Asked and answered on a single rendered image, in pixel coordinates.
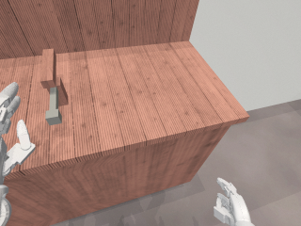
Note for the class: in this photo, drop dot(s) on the robot right hand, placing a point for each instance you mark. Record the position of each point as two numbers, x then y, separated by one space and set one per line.
234 209

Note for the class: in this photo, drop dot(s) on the tap lever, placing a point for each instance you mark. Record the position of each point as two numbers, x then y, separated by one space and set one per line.
53 115

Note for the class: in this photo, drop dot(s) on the robot left hand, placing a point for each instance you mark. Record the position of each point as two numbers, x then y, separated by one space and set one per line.
9 103

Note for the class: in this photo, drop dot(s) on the left robot forearm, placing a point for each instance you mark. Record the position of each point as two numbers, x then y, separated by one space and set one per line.
5 206

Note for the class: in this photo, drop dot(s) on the counter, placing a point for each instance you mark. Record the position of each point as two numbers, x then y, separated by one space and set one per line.
141 109

